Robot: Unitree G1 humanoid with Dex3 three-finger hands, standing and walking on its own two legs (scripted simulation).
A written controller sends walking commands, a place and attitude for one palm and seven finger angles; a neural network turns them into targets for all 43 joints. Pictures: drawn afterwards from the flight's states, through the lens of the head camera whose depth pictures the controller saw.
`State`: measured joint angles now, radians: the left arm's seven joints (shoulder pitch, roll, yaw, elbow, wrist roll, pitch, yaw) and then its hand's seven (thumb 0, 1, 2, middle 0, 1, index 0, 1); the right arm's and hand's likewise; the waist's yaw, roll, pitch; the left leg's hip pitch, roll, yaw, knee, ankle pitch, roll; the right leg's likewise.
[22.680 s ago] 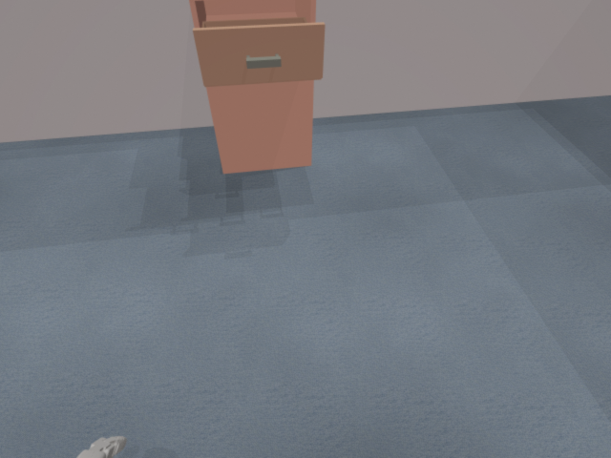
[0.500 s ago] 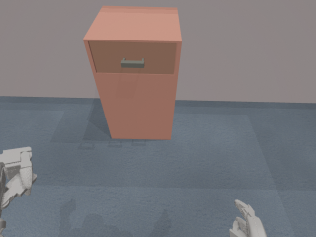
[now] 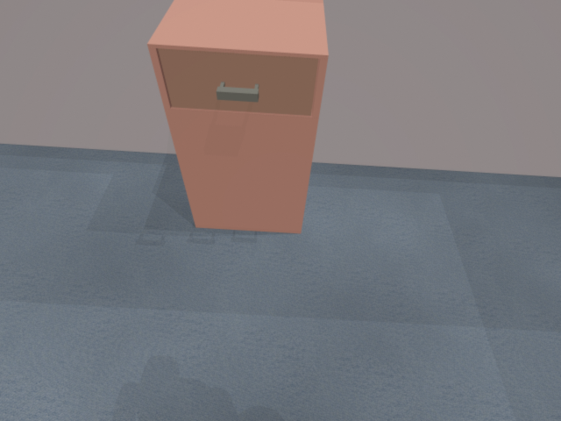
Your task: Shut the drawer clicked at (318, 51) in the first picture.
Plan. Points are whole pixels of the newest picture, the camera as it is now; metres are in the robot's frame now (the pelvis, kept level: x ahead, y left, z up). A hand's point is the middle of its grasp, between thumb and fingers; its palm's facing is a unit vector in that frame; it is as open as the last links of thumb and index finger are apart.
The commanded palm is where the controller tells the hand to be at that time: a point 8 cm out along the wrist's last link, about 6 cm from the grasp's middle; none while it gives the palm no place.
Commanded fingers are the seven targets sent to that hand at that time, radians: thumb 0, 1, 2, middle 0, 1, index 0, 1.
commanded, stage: let the arm hang, fingers relaxed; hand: left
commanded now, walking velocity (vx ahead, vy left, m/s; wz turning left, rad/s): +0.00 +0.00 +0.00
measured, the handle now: (238, 90) +0.91 +0.17 -0.06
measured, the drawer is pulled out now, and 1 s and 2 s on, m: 0.00 0.00 0.00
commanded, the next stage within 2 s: look to check the result in 0.64 s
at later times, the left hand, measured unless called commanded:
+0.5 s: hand out of the picture +0.06 +0.18 -0.17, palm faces +0.01 -0.98 -0.21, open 7.3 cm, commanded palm none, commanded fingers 0.00 0.90 0.90 -0.20 -0.30 -0.20 -0.30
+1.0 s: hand out of the picture +0.03 +0.18 -0.17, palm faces +0.01 -0.97 -0.22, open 7.4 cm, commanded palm none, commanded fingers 0.00 0.90 0.90 -0.20 -0.30 -0.20 -0.30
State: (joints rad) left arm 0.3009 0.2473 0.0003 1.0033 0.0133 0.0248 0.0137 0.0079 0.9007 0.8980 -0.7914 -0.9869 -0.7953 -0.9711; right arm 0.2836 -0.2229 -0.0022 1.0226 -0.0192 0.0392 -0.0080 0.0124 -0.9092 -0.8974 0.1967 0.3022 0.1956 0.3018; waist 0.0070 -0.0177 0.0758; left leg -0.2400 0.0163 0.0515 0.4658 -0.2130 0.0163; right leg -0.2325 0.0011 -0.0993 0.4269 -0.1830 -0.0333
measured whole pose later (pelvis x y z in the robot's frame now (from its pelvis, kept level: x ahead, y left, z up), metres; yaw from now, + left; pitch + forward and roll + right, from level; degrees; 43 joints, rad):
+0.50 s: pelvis +0.02 +0.00 +0.00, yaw -1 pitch -2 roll +0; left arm 0.21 0.16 0.00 1.12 0.01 -0.01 0.03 0.00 0.91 0.90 -0.21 -0.31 -0.21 -0.31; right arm 0.27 -0.15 0.00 1.13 -0.02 0.00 -0.03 0.01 -0.92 -0.90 0.20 0.30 0.20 0.30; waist -0.01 0.02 0.03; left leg -0.15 0.00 0.07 0.38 -0.20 0.02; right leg -0.17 -0.01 -0.08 0.39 -0.19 -0.02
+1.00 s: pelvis +0.03 +0.00 +0.01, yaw -1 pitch -2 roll +0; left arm 0.25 0.18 0.01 1.16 0.01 -0.01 0.03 0.00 0.90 0.90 -0.20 -0.29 -0.20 -0.30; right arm 0.26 -0.16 -0.01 1.15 -0.01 0.00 -0.04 0.01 -0.91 -0.90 0.20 0.30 0.20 0.30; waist 0.00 0.02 0.05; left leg -0.13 0.01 0.07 0.37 -0.21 0.01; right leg -0.15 0.00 -0.08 0.37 -0.19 -0.03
